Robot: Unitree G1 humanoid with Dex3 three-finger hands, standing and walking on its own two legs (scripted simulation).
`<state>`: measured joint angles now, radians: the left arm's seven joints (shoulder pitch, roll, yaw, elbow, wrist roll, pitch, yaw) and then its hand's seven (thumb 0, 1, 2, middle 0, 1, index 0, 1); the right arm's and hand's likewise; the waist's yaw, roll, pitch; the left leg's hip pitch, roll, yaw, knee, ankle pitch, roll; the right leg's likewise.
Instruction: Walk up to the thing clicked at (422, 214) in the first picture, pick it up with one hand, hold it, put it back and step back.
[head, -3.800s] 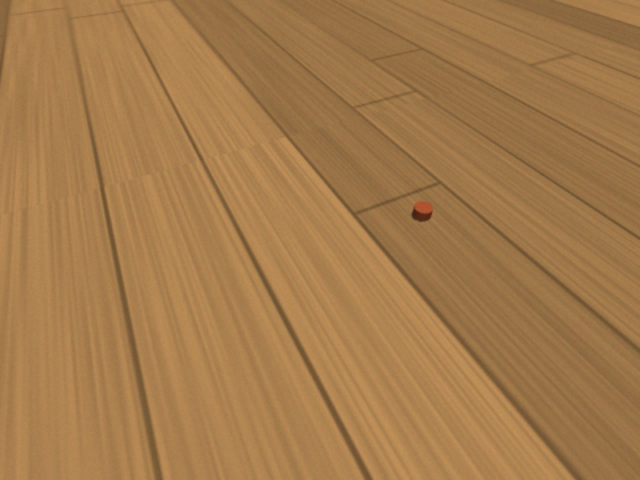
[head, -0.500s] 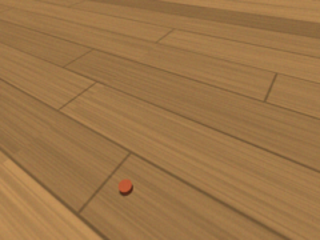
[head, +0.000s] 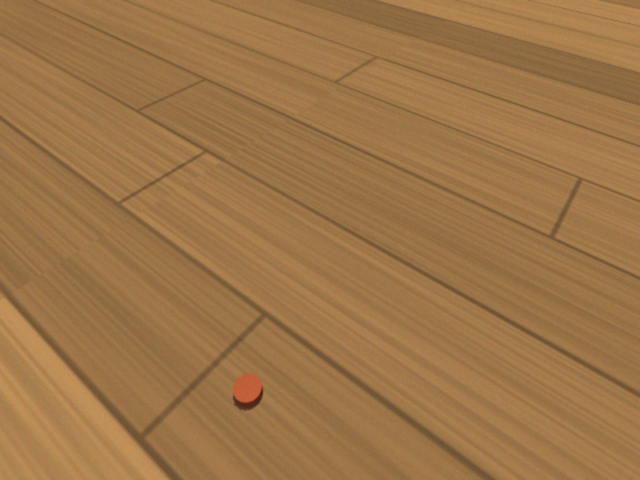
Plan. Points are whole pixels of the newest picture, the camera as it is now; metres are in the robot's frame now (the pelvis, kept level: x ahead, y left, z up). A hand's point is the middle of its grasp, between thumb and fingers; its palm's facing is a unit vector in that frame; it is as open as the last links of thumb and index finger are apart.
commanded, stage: walk up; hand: left
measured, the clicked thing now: (248, 390) +0.50 +0.24 -0.73
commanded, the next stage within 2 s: stand in 1.60 s
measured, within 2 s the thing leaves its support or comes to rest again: neither
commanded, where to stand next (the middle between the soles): +0.10 +0.00 m, yaw -1 degrees
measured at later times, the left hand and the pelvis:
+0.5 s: hand out of the picture +0.12 +0.25 -0.13, palm faces -0.04 -0.92 -0.39, open 7.4 cm; pelvis +0.05 -0.01 +0.01, yaw -1 degrees
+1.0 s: hand out of the picture +0.16 +0.24 -0.13, palm faces -0.03 -0.94 -0.34, open 7.4 cm; pelvis +0.06 -0.01 +0.03, yaw +0 degrees
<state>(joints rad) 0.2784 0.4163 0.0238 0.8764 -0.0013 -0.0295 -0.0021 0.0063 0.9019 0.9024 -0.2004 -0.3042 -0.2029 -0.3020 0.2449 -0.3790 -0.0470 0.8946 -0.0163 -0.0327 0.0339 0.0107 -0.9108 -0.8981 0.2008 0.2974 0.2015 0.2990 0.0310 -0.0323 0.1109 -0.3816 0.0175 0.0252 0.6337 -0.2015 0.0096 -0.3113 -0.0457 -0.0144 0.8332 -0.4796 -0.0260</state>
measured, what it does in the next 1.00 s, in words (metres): steps on the spot: right foot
